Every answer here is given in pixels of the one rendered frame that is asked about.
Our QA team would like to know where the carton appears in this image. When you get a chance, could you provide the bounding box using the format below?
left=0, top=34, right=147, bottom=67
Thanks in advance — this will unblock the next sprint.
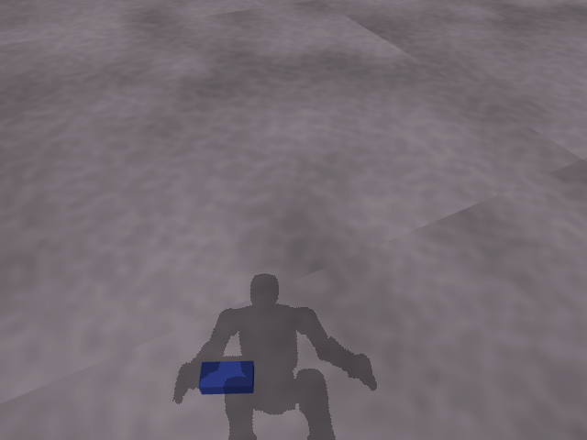
left=198, top=361, right=254, bottom=394

